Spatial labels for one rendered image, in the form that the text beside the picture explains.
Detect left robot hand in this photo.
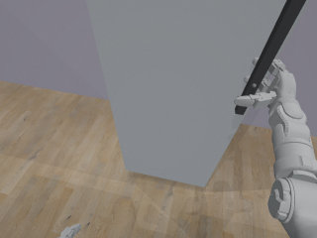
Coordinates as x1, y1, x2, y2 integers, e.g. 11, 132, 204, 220
57, 223, 81, 238

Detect fridge door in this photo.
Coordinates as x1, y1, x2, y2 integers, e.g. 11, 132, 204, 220
86, 0, 309, 187

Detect handle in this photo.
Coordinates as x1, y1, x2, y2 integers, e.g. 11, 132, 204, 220
235, 0, 306, 115

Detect right robot hand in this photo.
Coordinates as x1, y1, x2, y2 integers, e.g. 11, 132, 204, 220
234, 58, 296, 110

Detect robot right upper arm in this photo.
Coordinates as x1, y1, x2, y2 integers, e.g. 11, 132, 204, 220
267, 177, 317, 238

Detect robot right forearm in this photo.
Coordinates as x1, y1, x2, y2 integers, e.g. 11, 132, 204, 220
268, 97, 317, 183

